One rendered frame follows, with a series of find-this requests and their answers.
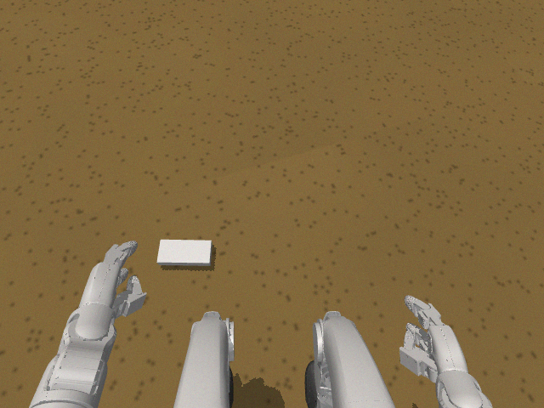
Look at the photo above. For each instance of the left robot arm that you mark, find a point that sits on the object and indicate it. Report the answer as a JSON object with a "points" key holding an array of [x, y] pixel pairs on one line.
{"points": [[75, 377]]}

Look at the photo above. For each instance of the right robot arm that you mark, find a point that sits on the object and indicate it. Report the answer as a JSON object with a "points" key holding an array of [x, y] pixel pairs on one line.
{"points": [[458, 389]]}

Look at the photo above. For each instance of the left robot hand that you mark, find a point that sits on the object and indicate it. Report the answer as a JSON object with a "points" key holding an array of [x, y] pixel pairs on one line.
{"points": [[107, 276]]}

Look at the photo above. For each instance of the small box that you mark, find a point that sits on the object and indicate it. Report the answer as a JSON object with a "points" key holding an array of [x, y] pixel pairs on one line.
{"points": [[185, 252]]}

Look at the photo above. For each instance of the right robot hand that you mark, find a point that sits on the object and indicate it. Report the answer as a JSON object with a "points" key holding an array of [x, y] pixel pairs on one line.
{"points": [[439, 349]]}

